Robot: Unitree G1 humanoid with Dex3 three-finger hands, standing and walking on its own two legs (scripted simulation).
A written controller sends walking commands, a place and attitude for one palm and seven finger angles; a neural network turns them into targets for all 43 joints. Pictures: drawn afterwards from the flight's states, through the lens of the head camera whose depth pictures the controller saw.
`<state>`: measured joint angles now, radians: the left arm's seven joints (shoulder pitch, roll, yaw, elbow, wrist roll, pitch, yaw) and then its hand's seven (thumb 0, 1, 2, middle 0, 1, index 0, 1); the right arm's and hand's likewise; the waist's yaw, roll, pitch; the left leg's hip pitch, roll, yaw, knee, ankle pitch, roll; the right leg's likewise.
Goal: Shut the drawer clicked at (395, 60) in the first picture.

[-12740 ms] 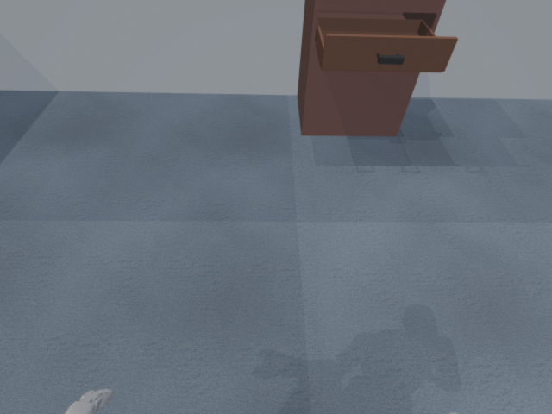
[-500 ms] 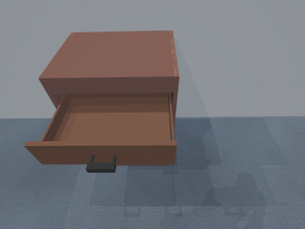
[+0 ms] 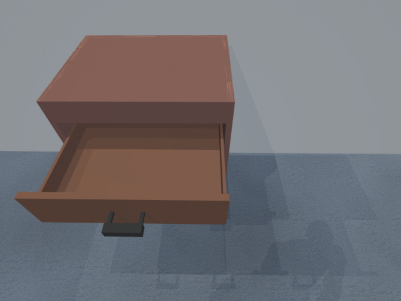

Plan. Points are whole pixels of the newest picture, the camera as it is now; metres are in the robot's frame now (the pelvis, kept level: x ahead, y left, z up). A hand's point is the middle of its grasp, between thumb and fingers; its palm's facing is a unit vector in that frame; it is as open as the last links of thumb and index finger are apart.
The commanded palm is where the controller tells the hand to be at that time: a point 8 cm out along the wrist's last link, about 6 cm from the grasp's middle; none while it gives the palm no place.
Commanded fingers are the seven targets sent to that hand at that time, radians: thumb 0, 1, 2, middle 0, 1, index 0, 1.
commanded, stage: come to a stop and stand still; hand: left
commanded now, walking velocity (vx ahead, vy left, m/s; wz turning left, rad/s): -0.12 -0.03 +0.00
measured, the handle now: (125, 222) +0.33 +0.23 -0.14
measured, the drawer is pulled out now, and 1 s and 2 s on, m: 0.28 0.28 0.28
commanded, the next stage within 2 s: look again from close up in 1.64 s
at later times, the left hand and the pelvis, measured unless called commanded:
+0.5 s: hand out of the picture -0.03 +0.19 -0.17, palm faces +0.03 -0.98 -0.21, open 7.3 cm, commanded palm none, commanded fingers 0.00 0.90 0.90 -0.20 -0.30 -0.20 -0.30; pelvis -0.06 +0.01 +0.00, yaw +1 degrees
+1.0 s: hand out of the picture -0.11 +0.20 -0.17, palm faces +0.05 -0.99 -0.16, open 7.4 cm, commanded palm none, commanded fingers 0.00 0.90 0.90 -0.20 -0.30 -0.20 -0.30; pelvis -0.07 +0.05 +0.01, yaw +1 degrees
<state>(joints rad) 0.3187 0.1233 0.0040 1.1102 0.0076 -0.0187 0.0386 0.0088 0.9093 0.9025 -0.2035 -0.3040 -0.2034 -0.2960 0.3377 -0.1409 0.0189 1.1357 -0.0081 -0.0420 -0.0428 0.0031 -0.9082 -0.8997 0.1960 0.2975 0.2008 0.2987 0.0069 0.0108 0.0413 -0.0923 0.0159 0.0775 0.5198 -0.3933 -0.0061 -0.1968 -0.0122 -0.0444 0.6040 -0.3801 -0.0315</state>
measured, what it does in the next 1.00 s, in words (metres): shifts its weight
